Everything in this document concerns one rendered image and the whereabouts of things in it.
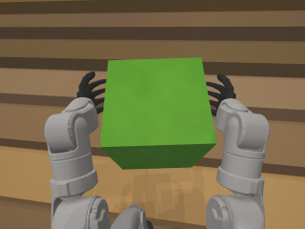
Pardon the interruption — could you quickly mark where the robot right forearm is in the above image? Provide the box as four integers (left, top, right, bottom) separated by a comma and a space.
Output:
214, 98, 270, 224

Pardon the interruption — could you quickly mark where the left robot upper arm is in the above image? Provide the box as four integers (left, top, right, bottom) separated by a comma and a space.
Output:
51, 196, 111, 229

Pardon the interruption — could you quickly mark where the right robot hand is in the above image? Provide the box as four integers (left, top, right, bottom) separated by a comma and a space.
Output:
206, 73, 236, 116

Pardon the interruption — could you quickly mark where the left robot thigh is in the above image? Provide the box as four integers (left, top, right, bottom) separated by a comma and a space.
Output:
110, 207, 146, 229

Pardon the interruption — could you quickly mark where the robot left shin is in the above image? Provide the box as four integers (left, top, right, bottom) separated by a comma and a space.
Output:
129, 203, 148, 229

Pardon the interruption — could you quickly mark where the left robot hand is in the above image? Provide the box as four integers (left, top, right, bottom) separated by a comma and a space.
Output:
76, 72, 107, 114

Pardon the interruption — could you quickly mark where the carton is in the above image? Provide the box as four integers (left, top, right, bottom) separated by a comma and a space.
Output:
99, 57, 217, 170

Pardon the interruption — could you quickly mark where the right robot upper arm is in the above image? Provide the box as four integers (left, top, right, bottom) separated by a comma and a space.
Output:
206, 194, 265, 229

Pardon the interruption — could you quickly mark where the robot left forearm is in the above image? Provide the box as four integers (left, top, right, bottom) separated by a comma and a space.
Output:
44, 97, 99, 228

